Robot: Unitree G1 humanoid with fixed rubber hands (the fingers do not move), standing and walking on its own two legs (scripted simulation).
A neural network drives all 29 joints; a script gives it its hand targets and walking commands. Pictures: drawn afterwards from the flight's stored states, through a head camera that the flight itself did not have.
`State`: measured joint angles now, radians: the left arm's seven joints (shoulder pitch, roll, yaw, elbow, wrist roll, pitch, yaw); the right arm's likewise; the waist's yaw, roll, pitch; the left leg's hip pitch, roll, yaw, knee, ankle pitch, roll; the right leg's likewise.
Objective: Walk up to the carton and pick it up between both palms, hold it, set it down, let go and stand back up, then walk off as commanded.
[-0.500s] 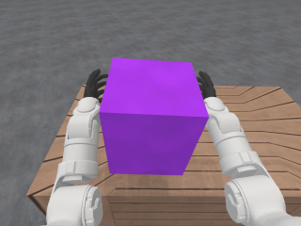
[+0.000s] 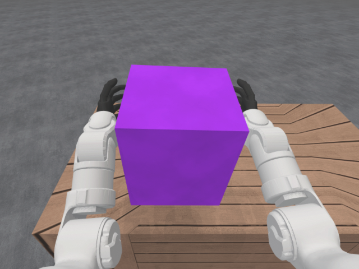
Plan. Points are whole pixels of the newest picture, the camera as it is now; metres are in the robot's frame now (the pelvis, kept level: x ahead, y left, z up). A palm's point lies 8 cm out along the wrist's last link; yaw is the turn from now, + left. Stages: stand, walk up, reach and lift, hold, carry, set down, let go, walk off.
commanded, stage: hold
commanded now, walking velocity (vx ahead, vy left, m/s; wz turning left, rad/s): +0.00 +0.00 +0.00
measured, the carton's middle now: (177, 138) +0.37 +0.01 +0.15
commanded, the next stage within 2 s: none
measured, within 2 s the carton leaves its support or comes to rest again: neither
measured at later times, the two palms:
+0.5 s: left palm (103, 110) +0.37 +0.16 +0.23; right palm (251, 107) +0.38 -0.14 +0.23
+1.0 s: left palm (103, 110) +0.37 +0.16 +0.23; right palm (251, 106) +0.38 -0.14 +0.23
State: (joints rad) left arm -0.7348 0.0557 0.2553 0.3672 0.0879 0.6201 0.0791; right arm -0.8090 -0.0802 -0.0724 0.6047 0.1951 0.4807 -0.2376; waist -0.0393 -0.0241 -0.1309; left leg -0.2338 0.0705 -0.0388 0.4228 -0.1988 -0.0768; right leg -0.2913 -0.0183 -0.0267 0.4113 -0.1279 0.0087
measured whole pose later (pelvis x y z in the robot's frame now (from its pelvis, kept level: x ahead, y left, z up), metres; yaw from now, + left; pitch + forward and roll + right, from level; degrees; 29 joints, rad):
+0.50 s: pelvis +0.00 +0.00 +0.00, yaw +0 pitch -1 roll +0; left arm -0.74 0.05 0.27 0.31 0.10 0.70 0.07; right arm -0.84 -0.08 -0.09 0.57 0.22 0.56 -0.25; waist -0.04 -0.02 -0.14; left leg -0.22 0.07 -0.04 0.42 -0.20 -0.08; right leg -0.27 -0.02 -0.03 0.41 -0.13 0.01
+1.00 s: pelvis +0.00 +0.00 +0.00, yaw +0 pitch -1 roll +0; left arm -0.74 0.05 0.27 0.30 0.11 0.71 0.07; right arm -0.84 -0.08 -0.09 0.57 0.22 0.57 -0.25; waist -0.04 -0.02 -0.14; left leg -0.21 0.07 -0.04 0.42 -0.20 -0.08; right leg -0.27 -0.02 -0.03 0.41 -0.13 0.01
